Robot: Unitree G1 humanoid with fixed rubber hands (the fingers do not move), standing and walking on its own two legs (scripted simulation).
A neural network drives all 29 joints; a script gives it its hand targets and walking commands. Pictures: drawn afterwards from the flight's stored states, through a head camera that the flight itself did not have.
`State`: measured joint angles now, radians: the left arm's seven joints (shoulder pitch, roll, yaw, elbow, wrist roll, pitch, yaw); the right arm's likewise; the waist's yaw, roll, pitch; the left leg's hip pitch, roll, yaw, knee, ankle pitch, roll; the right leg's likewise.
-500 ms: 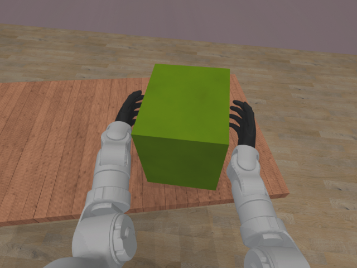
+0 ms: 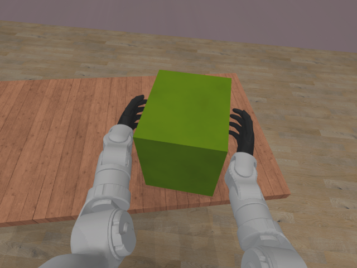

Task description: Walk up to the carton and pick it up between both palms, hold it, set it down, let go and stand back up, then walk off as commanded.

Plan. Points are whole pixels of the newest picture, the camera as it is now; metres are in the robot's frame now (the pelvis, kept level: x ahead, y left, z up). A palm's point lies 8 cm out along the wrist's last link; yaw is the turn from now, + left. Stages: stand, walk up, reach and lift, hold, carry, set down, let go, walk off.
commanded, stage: set down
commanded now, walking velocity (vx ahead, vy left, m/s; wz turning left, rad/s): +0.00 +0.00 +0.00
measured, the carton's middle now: (186, 134) +0.41 -0.02 +0.03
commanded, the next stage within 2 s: none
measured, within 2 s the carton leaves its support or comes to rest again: rests again in 0.42 s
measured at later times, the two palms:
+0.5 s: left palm (129, 131) +0.41 +0.12 +0.05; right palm (240, 154) +0.33 -0.14 +0.04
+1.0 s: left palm (130, 131) +0.41 +0.12 +0.05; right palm (240, 156) +0.33 -0.14 +0.04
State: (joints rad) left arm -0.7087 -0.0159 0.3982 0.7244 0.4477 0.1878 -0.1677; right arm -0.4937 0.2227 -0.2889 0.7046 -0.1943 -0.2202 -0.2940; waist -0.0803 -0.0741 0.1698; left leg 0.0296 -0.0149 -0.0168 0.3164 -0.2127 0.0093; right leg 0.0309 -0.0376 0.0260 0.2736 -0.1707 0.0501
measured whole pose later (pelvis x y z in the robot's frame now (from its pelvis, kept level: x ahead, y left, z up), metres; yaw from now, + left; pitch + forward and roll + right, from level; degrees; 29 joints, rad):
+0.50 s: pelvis +0.01 +0.00 +0.00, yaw +0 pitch -5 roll +0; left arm -0.69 -0.02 0.40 0.77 0.45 0.09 -0.16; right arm -0.48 0.23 -0.32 0.81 -0.22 -0.36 -0.31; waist -0.08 -0.07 0.17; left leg -0.02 -0.01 -0.02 0.32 -0.21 0.01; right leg -0.02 -0.04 0.03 0.27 -0.17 0.05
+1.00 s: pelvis +0.01 +0.00 +0.00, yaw +0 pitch -3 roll +0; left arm -0.69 -0.02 0.42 0.82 0.45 0.00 -0.15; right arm -0.48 0.22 -0.34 0.87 -0.23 -0.44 -0.32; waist -0.08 -0.07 0.15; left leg -0.05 -0.01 -0.02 0.32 -0.21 0.01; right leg -0.05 -0.04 0.03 0.27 -0.17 0.05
